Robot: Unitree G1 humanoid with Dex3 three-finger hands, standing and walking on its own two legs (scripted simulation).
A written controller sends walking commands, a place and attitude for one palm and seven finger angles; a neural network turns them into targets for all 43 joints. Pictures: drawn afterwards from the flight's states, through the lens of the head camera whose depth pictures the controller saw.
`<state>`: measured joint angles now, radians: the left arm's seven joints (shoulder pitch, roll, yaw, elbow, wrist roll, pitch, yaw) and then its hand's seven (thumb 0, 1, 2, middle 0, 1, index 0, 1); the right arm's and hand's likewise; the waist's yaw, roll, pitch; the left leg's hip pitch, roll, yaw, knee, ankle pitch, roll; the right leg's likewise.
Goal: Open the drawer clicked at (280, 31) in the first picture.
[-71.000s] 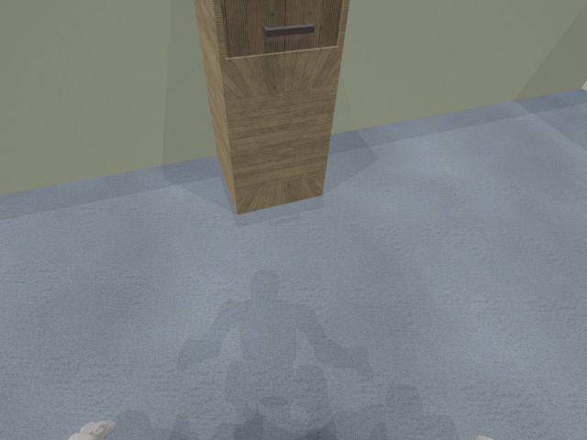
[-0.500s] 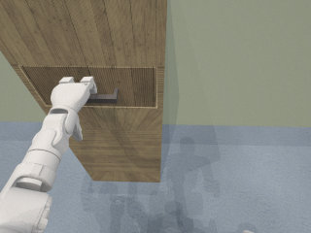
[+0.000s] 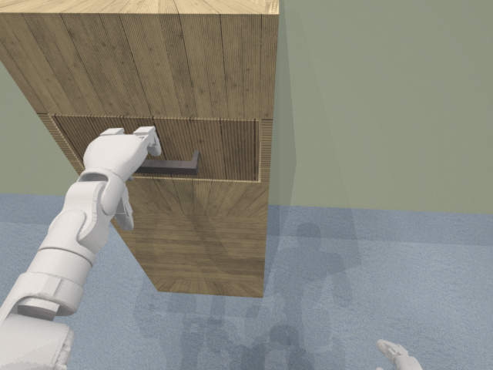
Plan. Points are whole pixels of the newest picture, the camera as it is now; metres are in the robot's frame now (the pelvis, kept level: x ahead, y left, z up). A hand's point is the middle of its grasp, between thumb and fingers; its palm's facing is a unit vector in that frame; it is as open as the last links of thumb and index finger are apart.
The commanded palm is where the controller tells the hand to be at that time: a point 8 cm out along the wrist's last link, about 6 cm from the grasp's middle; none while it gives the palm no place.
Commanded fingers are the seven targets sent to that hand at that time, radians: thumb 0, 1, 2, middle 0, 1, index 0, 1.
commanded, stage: re-aim the fingers above the handle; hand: left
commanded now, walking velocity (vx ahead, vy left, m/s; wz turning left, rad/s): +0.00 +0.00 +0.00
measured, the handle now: (159, 160) +0.48 +0.21 +0.06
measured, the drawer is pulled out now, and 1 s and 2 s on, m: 0.00 0.00 0.00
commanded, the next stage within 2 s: none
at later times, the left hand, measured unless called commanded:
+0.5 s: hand (145, 177) +0.39 +0.20 +0.10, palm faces -0.04 -0.05 -1.00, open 13.9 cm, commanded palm +0.38 +0.21 +0.17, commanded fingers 0.00 -0.50 0.30 -0.30 -1.20 -0.30 -1.20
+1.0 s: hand (155, 180) +0.39 +0.19 +0.10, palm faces -0.02 -0.07 -1.00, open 13.8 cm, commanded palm +0.38 +0.22 +0.18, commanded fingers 0.00 -0.50 0.30 -0.30 -1.20 -0.30 -1.20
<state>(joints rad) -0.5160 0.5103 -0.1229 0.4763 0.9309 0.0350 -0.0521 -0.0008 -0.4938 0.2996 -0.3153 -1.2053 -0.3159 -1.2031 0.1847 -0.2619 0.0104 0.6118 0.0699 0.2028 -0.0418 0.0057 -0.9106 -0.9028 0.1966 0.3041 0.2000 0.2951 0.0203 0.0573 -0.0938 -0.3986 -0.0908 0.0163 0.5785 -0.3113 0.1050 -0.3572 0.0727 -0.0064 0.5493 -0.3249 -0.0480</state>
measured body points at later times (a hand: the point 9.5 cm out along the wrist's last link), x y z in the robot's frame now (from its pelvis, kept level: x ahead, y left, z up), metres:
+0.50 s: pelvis -0.01 +0.00 +0.00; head +0.01 -0.02 +0.45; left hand +0.39 +0.21 +0.16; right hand +0.11 -0.25 -0.13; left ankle -0.02 +0.05 -0.73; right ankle -0.04 -0.09 -0.73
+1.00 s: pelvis -0.01 -0.01 +0.00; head +0.01 -0.03 +0.45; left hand +0.38 +0.19 +0.15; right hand +0.13 -0.26 -0.12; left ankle -0.02 +0.05 -0.73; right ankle -0.04 -0.09 -0.73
